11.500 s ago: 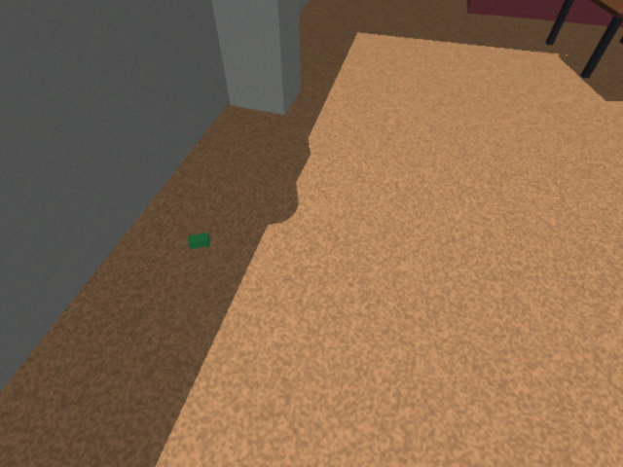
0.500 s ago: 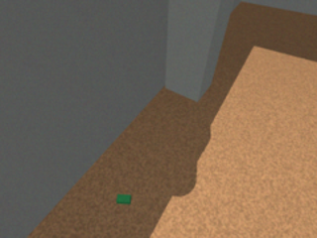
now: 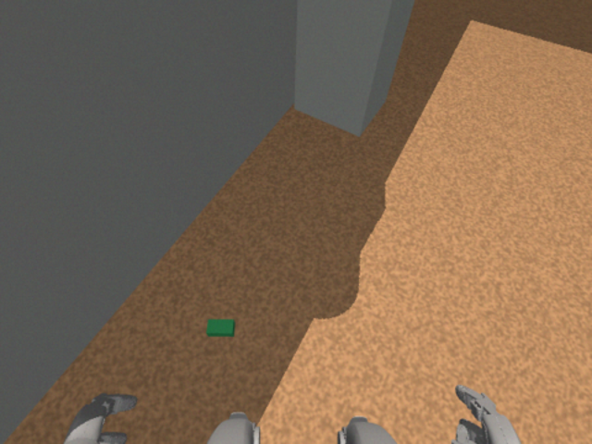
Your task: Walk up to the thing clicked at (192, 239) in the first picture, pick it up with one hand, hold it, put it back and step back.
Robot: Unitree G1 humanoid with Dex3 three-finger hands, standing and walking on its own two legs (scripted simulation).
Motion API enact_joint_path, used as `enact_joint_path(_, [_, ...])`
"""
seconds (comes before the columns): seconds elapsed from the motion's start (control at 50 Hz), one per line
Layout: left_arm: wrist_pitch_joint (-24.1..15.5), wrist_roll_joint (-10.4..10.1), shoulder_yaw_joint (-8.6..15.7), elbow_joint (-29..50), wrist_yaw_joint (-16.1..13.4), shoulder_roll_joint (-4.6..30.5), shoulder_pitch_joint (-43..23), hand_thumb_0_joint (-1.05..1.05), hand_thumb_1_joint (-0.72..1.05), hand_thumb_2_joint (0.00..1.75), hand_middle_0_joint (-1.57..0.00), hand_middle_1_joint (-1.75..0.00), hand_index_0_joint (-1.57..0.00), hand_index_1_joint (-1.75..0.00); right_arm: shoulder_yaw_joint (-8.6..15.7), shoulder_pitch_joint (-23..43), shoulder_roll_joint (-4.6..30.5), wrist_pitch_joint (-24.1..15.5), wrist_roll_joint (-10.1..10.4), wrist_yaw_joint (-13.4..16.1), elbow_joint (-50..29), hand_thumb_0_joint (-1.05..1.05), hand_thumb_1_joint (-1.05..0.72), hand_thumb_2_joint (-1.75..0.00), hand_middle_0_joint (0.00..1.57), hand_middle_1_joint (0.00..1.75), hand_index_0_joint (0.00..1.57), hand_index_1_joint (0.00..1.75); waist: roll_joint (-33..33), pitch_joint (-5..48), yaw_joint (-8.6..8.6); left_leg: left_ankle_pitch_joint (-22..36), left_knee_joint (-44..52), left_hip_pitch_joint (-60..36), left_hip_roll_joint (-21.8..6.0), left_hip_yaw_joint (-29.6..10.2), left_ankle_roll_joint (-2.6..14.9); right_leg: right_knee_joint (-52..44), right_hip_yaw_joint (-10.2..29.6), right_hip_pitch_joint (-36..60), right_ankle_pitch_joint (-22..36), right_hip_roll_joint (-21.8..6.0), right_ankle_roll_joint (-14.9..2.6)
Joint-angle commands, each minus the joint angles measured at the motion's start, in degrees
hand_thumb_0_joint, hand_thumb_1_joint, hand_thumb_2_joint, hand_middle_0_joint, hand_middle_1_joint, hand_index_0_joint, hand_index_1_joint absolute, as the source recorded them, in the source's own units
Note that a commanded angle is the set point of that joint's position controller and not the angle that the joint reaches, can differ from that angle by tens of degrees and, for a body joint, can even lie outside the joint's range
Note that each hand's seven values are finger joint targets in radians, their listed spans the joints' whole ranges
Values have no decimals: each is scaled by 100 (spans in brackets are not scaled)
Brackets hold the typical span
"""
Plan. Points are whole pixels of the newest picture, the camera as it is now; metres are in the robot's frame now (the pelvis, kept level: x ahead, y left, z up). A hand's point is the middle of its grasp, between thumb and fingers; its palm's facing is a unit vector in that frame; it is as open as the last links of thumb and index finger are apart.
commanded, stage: rise first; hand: left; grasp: from above
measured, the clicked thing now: (221, 327) +0.47 +0.24 -0.71
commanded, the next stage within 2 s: none
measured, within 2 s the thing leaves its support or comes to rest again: neither
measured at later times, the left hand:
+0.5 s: hand out of the picture +0.13 +0.26 -0.21, palm faces -0.21 -0.85 -0.49, open 12.7 cm
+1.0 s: hand (164, 376) +0.27 +0.30 -0.41, palm faces -0.48 -0.36 -0.80, open 12.2 cm
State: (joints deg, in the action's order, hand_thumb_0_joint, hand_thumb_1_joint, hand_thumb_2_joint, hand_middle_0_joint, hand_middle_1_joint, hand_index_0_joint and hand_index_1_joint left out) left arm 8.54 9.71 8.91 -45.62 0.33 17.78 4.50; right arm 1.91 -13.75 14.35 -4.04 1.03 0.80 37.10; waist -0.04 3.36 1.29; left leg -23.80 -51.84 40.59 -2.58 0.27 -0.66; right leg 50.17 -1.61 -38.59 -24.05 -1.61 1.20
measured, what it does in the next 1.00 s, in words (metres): lowers itself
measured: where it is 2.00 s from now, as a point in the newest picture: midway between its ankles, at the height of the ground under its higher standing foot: outside the picture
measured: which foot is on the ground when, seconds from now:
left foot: down 0.00-1.00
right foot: down 0.00-1.00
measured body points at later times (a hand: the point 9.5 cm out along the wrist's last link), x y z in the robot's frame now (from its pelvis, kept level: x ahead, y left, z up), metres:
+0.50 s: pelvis -0.01 +0.00 -0.07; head +0.11 +0.02 +0.37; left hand +0.14 +0.31 -0.18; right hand +0.18 -0.24 -0.15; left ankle +0.01 +0.12 -0.69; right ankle +0.00 -0.13 -0.69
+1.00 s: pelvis -0.07 +0.00 -0.28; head +0.14 +0.01 +0.12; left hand +0.29 +0.32 -0.37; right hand +0.08 -0.28 -0.41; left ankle +0.01 +0.12 -0.69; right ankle +0.00 -0.14 -0.69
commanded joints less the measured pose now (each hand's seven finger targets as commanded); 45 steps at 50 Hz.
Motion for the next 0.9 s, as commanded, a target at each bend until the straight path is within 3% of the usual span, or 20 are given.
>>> enact_joint_path(0.0, [-221, 154, 331, 1473, -159, 1119, 134, 0, -41, 84, -31, -84, -28, -86, 384, 91, 820, -432, -16, 89, -876, 0, -90, -90, 20, 30, 20, 30, 358, 1480, -33, 1093, 159, -447, 196, -5, 57, 8, -94, 2, 906, 208, -218])
enact_joint_path(0.04, [-132, 230, 372, 1779, -142, 1184, 402, 0, -42, 84, -32, -81, -29, -84, 397, 106, 814, -461, -24, 122, -929, 0, -91, -90, 20, 30, 20, 30, 505, 1684, -55, 1194, 107, -498, 152, -66, 34, 134, -87, -97, 945, 198, -231])
enact_joint_path(0.14, [158, 303, 262, 2337, -112, 1067, 769, 0, -38, 79, -35, -80, -33, -82, 367, 171, 803, -558, -53, 181, -1032, 0, -93, -91, 20, 30, 20, 30, 430, 1724, 80, 1115, -174, -281, 123, -127, 44, 334, -91, -322, 878, 204, -205])
enact_joint_path(0.2, [277, 368, 232, 2445, -132, 1014, 997, 0, -35, 77, -34, -82, -34, -82, 313, 214, 741, -629, -69, 211, -1074, 0, -93, -91, 20, 30, 20, 30, 366, 1696, 37, 1189, -420, -9, 135, -114, 69, 508, -104, -446, 925, 192, -209])
enact_joint_path(0.26, [319, 449, 192, 2555, -151, 993, 1050, 0, -35, 76, -37, -79, -36, -80, 302, 231, 707, -697, -76, 241, -1183, 0, -94, -91, 20, 30, 20, 30, 278, 1765, 87, 1194, -691, 245, 152, -91, 101, 674, -93, -656, 961, 184, -211])
enact_joint_path(0.34, [279, 533, 293, 2757, -174, 1088, 1198, 0, -31, 73, -38, -77, -37, -78, 294, 274, 691, -784, -94, 211, -1248, 0, -94, -91, 20, 30, 20, 30, 452, 1877, -26, 1272, -951, 480, 157, -121, 82, 1042, -108, -937, 944, 185, -240])
enact_joint_path(0.4, [176, 686, 233, 2771, -178, 1165, 914, 0, -31, 72, -39, -76, -38, -77, 298, 288, 742, -834, -89, 187, -1249, 0, -94, -91, 20, 30, 20, 30, 492, 1917, 104, 1234, -1198, 733, 148, -170, 71, 1341, -100, -1296, 890, 191, -251])
enact_joint_path(0.46, [-54, 962, 272, 2395, -182, 1315, 460, 0, -31, 73, -40, -74, -38, -75, 322, 399, 785, -901, -104, 143, -1167, 0, -93, -91, 20, 30, 20, 30, 513, 1802, 96, 792, -1608, 1310, 144, -226, 80, 1831, -88, -2018, 495, 196, -264])
enact_joint_path(0.52, [-452, 1336, 209, 2048, -198, 1402, -98, 0, -31, 73, -40, -74, -38, -76, 382, 482, 863, -983, -118, 75, -1092, 0, -94, -91, 20, 30, 20, 30, 480, 1940, 158, 265, -2157, 1982, 185, -224, 96, 2377, -49, -2742, 116, 188, -263])
enact_joint_path(0.56, [-735, 1554, 233, 1906, -209, 1516, -329, 0, -31, 74, -39, -75, -37, -77, 415, 524, 921, -1032, -121, 33, -1008, 0, -93, -91, 20, 30, 20, 30, 552, 2140, 96, -55, -2403, 2276, 185, -260, 78, 2716, -23, -3115, -125, 163, -264])
enact_joint_path(0.58, [-890, 1697, 131, 1960, -219, 1487, -485, 0, -31, 75, -39, -75, -38, -77, 433, 553, 951, -1055, -117, 13, -991, 0, -94, -91, 20, 30, 20, 30, 623, 2371, 116, -71, -2509, 2322, 175, -321, 56, 2923, -27, -3329, -129, 161, -270])
enact_joint_path(0.62, [-1155, 1975, 257, 1948, -269, 1845, -912, 0, -30, 74, -43, -73, -41, -75, 484, 536, 1022, -1055, -101, -14, -932, 0, -95, -91, 20, 30, 20, 30, 679, 2793, 78, -49, -2918, 2564, 194, -270, 67, 3251, 4, -3591, -79, 168, -272])
enact_joint_path(0.66, [-1358, 2217, 249, 1689, -358, 1931, -1110, 0, -30, 75, -43, -72, -41, -75, 496, 538, 1064, -1040, -82, -56, -809, 0, -95, -91, 20, 30, 20, 30, 570, 3022, 62, 35, -3280, 2900, 197, -273, 87, 3580, -4, -3904, -16, 178, -276])
enact_joint_path(0.7, [-1525, 2445, 476, 1567, -479, 2329, -1419, 0, -32, 76, -41, -75, -39, -77, 516, 503, 1137, -1003, -75, -88, -702, 0, -95, -91, 20, 30, 20, 30, 741, 3355, -40, 240, -3632, 3085, 210, -249, 91, 3901, 13, -4168, 117, 159, -278])
enact_joint_path(0.72, [-1563, 2568, 464, 1330, -528, 2324, -1479, 0, -33, 77, -40, -76, -38, -78, 517, 512, 1153, -973, -81, -107, -675, 0, -96, -92, 20, 30, 20, 30, 690, 3425, -6, 224, -3783, 3270, 217, -271, 86, 4080, -19, -4324, 82, 161, -288])
enact_joint_path(0.74, [-1598, 2694, 527, 1212, -574, 2468, -1614, 0, -31, 77, -39, -76, -38, -78, 540, 496, 1169, -937, -86, -129, -601, 0, -95, -91, 20, 30, 20, 30, 623, 3518, -80, 294, -3955, 3385, 219, -242, 110, 4162, -23, -4391, 136, 163, -277])
enact_joint_path(0.84, [-1763, 3196, 475, 942, -690, 2816, -2931, 0, -24, 71, -44, -73, -43, -74, 591, 250, 1194, -778, -129, -213, -302, 0, -95, -91, 20, 30, 20, 30, 469, 4227, -3, 444, -4791, 3929, 222, -94, 194, 4557, -7, -4550, 338, 175, -237])
enact_joint_path(0.88, [-1837, 3430, 481, 583, -691, 3023, -3347, 0, -24, 71, -45, -71, -44, -73, 598, 185, 1225, -721, -169, -252, -217, 0, -95, -91, 20, 30, 20, 30, 348, 4238, 3, 179, -5000, 4261, 210, -118, 200, 4746, -59, -4797, 89, 183, -239])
